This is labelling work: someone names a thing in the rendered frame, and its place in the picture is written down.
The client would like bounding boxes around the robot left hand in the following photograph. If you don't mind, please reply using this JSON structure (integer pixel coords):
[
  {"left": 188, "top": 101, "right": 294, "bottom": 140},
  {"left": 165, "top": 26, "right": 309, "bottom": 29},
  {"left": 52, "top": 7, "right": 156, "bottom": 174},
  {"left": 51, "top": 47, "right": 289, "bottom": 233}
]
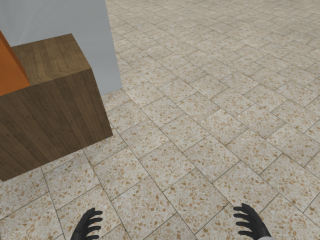
[{"left": 70, "top": 207, "right": 103, "bottom": 240}]

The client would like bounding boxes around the pedestal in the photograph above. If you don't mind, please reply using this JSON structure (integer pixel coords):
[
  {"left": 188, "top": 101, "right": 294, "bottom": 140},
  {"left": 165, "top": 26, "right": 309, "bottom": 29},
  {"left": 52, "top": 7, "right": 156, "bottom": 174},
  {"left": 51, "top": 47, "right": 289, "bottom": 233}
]
[{"left": 0, "top": 33, "right": 113, "bottom": 182}]

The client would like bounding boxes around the robot right hand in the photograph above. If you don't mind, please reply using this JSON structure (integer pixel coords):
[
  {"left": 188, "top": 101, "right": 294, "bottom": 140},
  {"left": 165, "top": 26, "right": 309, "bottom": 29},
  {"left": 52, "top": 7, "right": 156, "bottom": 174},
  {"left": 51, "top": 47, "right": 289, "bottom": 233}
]
[{"left": 233, "top": 203, "right": 272, "bottom": 240}]

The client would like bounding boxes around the carton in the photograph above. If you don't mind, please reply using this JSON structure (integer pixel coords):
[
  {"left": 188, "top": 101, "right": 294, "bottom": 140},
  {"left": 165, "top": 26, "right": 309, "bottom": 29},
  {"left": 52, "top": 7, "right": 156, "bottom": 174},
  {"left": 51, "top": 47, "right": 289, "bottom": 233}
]
[{"left": 0, "top": 30, "right": 31, "bottom": 96}]

